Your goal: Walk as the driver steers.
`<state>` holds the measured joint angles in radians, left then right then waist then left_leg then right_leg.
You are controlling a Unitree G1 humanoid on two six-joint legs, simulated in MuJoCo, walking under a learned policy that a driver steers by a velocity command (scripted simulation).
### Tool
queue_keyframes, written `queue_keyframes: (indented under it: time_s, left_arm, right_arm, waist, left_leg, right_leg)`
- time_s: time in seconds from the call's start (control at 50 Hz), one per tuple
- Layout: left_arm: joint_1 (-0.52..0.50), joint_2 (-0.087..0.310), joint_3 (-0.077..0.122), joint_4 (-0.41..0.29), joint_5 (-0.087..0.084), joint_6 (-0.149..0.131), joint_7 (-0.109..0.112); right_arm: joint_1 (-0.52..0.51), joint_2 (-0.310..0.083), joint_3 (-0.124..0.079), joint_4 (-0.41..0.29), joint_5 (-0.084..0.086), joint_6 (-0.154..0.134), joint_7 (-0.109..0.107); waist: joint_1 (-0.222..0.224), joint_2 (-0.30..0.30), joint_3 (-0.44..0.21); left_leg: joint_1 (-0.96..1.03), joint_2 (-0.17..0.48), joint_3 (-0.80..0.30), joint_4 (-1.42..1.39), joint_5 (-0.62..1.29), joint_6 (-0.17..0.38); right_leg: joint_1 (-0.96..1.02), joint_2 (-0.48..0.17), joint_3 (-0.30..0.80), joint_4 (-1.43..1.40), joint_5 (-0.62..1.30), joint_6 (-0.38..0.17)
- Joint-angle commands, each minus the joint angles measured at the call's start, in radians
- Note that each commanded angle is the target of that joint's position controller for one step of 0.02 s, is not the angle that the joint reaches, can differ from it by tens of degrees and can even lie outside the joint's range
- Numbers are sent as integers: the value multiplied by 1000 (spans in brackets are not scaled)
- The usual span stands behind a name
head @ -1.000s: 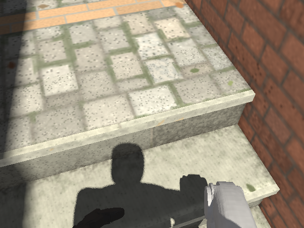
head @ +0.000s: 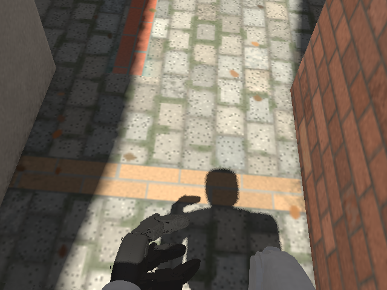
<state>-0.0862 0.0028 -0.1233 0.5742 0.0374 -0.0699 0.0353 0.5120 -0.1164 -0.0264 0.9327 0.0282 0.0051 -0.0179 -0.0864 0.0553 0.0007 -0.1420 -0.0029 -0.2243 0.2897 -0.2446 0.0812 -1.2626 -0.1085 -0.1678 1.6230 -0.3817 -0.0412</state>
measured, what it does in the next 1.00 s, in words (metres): climbs: right foot 0.19 m higher, then left foot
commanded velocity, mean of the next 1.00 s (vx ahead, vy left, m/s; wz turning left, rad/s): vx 0.50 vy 0.00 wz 0.20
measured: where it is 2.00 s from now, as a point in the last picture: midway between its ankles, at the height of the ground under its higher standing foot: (152, 102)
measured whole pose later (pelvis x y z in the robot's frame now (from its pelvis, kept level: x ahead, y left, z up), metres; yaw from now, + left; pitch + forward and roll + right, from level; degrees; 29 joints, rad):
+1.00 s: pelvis +0.51 +0.14 +0.17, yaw +10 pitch +2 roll -3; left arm 0.04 0.23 0.08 0.72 -0.01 -0.06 -0.06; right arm 0.47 -0.21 -0.02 0.90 -0.02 -0.10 -0.05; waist -0.04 -0.08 -0.01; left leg 0.14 0.02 0.20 0.15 -0.33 0.03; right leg -0.83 0.01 0.02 0.78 0.24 -0.05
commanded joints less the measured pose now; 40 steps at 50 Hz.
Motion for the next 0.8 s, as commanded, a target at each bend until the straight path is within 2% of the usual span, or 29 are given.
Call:
queue_keyframes:
  time_s: [0.02,0.04,0.06,0.08,0.1,0.12,0.14,0.16,0.18,0.22,0.26,0.28,0.3,0.34,0.4,0.44,0.46,0.48,0.5,0.52,0.54,0.56,0.58,0.6,0.64,0.66,0.7,0.72,0.8]
  left_arm:
    - [201,278,150,-71,-24,-36,13]
    - [427,387,193,-20,-25,-34,10]
    - [645,459,216,54,-16,-41,-12]
    - [524,462,212,95,-22,-19,-3]
    - [408,370,202,104,-39,-5,16]
    - [345,268,172,136,-74,11,37]
    - [348,193,149,196,-74,11,38]
    - [357,130,129,254,-63,1,28]
    - [362,88,118,285,-50,-2,25]
    - [357,86,119,295,-24,-5,13]
    - [366,132,139,297,-31,-8,8]
    - [359,205,160,275,-21,-2,21]
    - [359,257,181,269,-18,2,34]
    - [379,352,213,230,-13,-13,50]
    - [436,469,261,221,-69,-31,55]
    - [405,529,274,211,-72,-35,33]
    - [390,519,273,212,-81,-34,26]
    - [396,493,265,214,-85,-31,16]
    - [415,432,244,222,-62,-23,19]
    - [430,274,205,184,-18,-41,11]
    - [576,213,178,155,-57,-68,-15]
    - [436,299,191,136,-103,-74,-23]
    - [359,294,182,103,-92,-61,-28]
    - [322,278,170,103,-62,-44,-26]
    - [359,288,175,129,-42,-20,-26]
    - [371,298,179,147,-51,-17,-22]
    - [377,299,188,149,-44,-12,-40]
    - [318,292,189,144,-45,-14,-44]
    - [143,274,195,92,-38,-18,-51]
  right_arm:
    - [-63,-272,-77,-81,26,-35,-7]
    - [-188,-305,-82,-105,18,-58,4]
    - [-259,-258,-67,-125,-38,-94,31]
    - [-188,-95,-36,-152,-30,-102,67]
    - [-148,-122,-62,-124,-18,-88,83]
    - [-227,-121,-62,-182,-18,-46,87]
    - [-271,-93,-46,-224,-23,-13,74]
    - [-258,-92,-39,-236,-27,2,64]
    - [-207,-72,-36,-225,-5,15,59]
    - [-226,-39,-24,-255,17,21,48]
    - [-298,-44,-28,-310,6,29,40]
    - [-340,-31,-15,-343,11,33,35]
    - [-350,-54,-18,-367,0,35,30]
    - [-392,-110,-44,-395,27,38,34]
    - [-438,-140,-61,-429,28,23,57]
    - [-375,-174,-85,-425,16,16,67]
    - [-309,-198,-98,-390,21,8,60]
    - [-199,-224,-119,-349,8,2,60]
    - [-72,-269,-136,-305,-2,0,64]
    - [-91,-347,-143,-291,-9,-16,66]
    - [-120,-318,-109,-321,-35,-54,66]
    - [-99,-223,-92,-286,-28,-79,61]
    - [-129,-211,-83,-274,-17,-92,55]
    - [-188,-213,-78,-281,-16,-104,55]
    - [-208,-207,-67,-244,-37,-123,43]
    - [-188,-207,-66,-224,-35,-129,38]
    - [-147,-224,-60,-185,-33,-132,40]
    - [-120,-241,-65,-162,-23,-131,30]
    - [-64,-231,-52,-123,-49,-141,-1]
  waist:
    - [227,257,-371]
    - [330,187,-462]
    - [408,-88,-613]
    - [239,-595,-574]
    - [214,-464,-490]
    - [190,-325,-201]
    - [151,-164,-47]
    - [100,-82,25]
    - [60,-79,62]
    - [38,-65,107]
    - [34,-77,152]
    - [42,-130,172]
    - [45,-180,183]
    - [76,-197,166]
    - [102,-177,140]
    - [37,-186,76]
    - [9,-209,29]
    - [-44,-181,-17]
    - [-99,-111,-39]
    - [-5,182,-8]
    - [98,384,-265]
    - [31,177,-167]
    - [44,117,-79]
    - [68,-13,-63]
    - [117,-82,-83]
    - [122,-79,-83]
    - [127,-70,-84]
    - [109,-59,-88]
    - [74,43,15]
  left_leg:
    - [-25,168,-31,136,1611,134]
    - [-17,156,-13,377,1780,122]
    - [-148,98,27,699,1477,144]
    - [-540,-137,-11,1070,225,55]
    - [-653,-140,-73,1552,121,28]
    - [-762,-116,53,1776,110,1]
    - [-800,-83,100,1852,109,16]
    - [-788,-46,115,1809,137,38]
    - [-746,-36,99,1776,175,48]
    - [-723,-23,101,1650,240,44]
    - [-713,5,126,1489,201,6]
    - [-705,37,150,1326,140,-31]
    - [-665,53,164,1113,122,-53]
    - [-518,77,266,867,83,-84]
    - [-341,75,348,607,27,-44]
    - [-228,40,383,516,-21,6]
    - [-160,15,414,425,14,22]
    - [-13,-24,414,328,52,58]
    - [123,-25,304,216,41,93]
    - [200,116,27,278,174,137]
    - [318,334,-537,27,-241,310]
    - [235,361,-561,-137,-405,273]
    - [148,373,-415,-107,-353,228]
    - [88,351,-304,-74,-209,190]
    - [24,321,-170,-60,4,146]
    - [44,324,-135,-56,120,136]
    - [119,294,-14,-16,362,76]
    - [144,278,45,-15,392,37]
    - [68,268,183,-132,309,18]
  right_leg:
    - [811,104,67,-315,-302,-73]
    - [1008,52,261,-494,-335,-112]
    - [1302,-36,502,-661,-264,-158]
    - [1430,-228,1098,-1150,-252,-286]
    - [1298,-328,1296,-1296,-473,-296]
    - [1062,-312,1080,-1246,-470,-275]
    - [906,-303,855,-1162,-420,-230]
    - [816,-259,663,-1129,-340,-160]
    - [789,-228,515,-1101,-258,-110]
    - [753,-199,305,-1107,-143,-67]
    - [747,-197,176,-1164,-28,-48]
    - [754,-198,138,-1239,-6,-75]
    - [801,-174,93,-1288,52,-60]
    - [880,-164,25,-1371,117,-52]
    - [1028,-182,-24,-1418,299,-88]
    - [1149,-190,-46,-1317,694,-100]
    - [1194,-159,-66,-1210,827,-101]
    - [1169,-136,-72,-1055,876,-107]
    - [1093,-75,-65,-799,660,-95]
    - [813,37,-8,-405,-85,-68]
    - [614,119,238,-162,-190,-62]
    - [495,110,319,-64,-73,-66]
    - [442,79,303,-72,13,-66]
    - [455,41,323,-140,109,-65]
    - [517,16,382,-231,212,-64]
    - [497,22,386,-253,214,-51]
    - [412,40,405,-303,270,-39]
    - [359,47,401,-354,314,-35]
    - [289,74,338,-539,511,-5]
Velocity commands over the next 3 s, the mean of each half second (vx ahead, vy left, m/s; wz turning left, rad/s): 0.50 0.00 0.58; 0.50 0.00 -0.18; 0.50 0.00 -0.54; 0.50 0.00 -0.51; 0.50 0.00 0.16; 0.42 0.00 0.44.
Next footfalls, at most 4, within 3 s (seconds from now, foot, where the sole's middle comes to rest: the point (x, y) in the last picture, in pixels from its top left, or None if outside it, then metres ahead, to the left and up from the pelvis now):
0.04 right None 0.19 -0.14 -0.61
0.52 left None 0.38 0.19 -0.61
1.14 right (152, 161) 0.80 0.08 -0.61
1.54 left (98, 111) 1.04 0.28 -0.61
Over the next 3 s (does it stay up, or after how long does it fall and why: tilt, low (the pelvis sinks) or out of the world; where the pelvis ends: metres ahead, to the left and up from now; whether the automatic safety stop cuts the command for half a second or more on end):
stays up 1.60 -0.24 0.17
